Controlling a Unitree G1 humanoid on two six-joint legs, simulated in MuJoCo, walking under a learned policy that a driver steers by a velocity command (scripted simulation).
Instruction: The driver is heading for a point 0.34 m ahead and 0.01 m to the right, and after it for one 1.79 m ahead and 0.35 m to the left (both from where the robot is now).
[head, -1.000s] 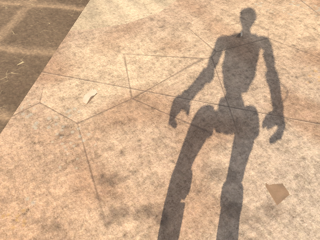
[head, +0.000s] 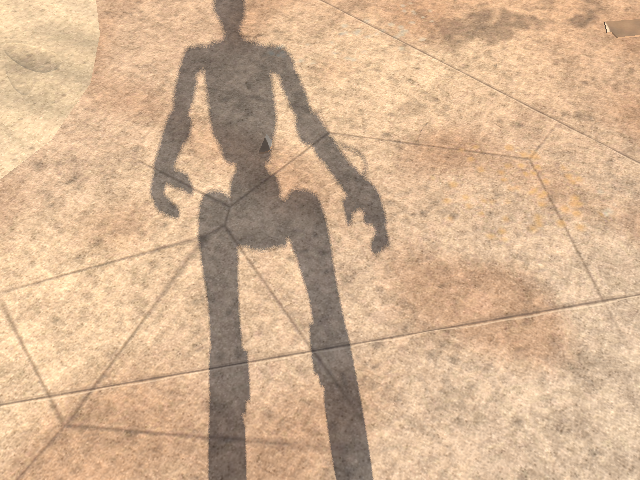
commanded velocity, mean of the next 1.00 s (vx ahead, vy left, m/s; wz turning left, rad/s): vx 0.50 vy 0.00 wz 0.11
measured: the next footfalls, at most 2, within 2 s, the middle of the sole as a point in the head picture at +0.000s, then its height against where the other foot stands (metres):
left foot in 0.42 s outside the picture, level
right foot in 0.92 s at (370, 349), level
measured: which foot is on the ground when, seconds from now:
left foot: up 0.00-0.40, down 0.42-0.92, up 0.94-1.00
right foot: down 0.00-0.44, up 0.46-0.90, down 0.92-1.00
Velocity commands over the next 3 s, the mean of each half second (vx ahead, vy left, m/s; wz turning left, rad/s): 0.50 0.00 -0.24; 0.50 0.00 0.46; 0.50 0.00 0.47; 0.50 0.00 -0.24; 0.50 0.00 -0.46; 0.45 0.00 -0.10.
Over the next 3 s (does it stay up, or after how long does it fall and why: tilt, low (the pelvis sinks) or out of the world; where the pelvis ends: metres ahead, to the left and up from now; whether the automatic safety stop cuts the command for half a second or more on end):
stays up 1.64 0.29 0.00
